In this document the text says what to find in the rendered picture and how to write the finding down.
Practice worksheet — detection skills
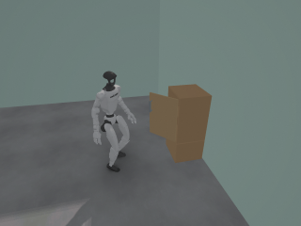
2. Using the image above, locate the right robot upper arm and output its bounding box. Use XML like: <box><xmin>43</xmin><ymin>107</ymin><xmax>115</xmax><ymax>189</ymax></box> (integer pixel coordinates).
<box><xmin>92</xmin><ymin>91</ymin><xmax>106</xmax><ymax>114</ymax></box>

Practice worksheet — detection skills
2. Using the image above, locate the robot right forearm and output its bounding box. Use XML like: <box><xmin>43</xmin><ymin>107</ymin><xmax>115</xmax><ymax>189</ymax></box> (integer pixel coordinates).
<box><xmin>91</xmin><ymin>108</ymin><xmax>100</xmax><ymax>132</ymax></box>

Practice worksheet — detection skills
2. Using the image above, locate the cupboard door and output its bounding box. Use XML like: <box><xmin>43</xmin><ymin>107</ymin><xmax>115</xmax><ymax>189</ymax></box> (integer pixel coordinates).
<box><xmin>150</xmin><ymin>92</ymin><xmax>179</xmax><ymax>142</ymax></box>

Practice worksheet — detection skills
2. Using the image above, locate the robot left thigh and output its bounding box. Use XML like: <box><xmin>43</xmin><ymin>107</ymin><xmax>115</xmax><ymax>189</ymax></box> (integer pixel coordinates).
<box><xmin>115</xmin><ymin>115</ymin><xmax>130</xmax><ymax>143</ymax></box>

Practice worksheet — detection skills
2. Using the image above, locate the left robot hand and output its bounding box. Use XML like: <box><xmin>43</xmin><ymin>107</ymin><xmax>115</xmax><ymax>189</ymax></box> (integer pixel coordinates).
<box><xmin>127</xmin><ymin>112</ymin><xmax>136</xmax><ymax>123</ymax></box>

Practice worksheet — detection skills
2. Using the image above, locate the handle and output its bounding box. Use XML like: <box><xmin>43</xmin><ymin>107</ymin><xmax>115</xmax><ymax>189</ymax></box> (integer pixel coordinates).
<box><xmin>149</xmin><ymin>100</ymin><xmax>152</xmax><ymax>113</ymax></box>

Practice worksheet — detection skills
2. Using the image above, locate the right robot hand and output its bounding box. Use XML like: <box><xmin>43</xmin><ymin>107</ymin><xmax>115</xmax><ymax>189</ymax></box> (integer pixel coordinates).
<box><xmin>93</xmin><ymin>131</ymin><xmax>102</xmax><ymax>145</ymax></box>

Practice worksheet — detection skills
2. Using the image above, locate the robot thigh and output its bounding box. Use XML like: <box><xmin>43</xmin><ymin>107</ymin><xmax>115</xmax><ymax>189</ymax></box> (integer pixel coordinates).
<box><xmin>115</xmin><ymin>115</ymin><xmax>130</xmax><ymax>143</ymax></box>
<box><xmin>101</xmin><ymin>121</ymin><xmax>119</xmax><ymax>153</ymax></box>

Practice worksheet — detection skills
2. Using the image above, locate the left robot upper arm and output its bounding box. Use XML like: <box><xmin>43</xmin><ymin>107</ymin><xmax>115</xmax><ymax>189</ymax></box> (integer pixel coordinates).
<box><xmin>114</xmin><ymin>85</ymin><xmax>122</xmax><ymax>103</ymax></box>

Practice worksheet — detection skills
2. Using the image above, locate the robot left forearm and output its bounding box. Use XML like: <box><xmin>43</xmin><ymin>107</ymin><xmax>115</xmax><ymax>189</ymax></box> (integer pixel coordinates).
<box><xmin>119</xmin><ymin>100</ymin><xmax>131</xmax><ymax>114</ymax></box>

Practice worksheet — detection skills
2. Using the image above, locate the robot right thigh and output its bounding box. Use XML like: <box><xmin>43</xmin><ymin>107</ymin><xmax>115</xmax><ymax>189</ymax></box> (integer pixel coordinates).
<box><xmin>101</xmin><ymin>121</ymin><xmax>119</xmax><ymax>153</ymax></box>

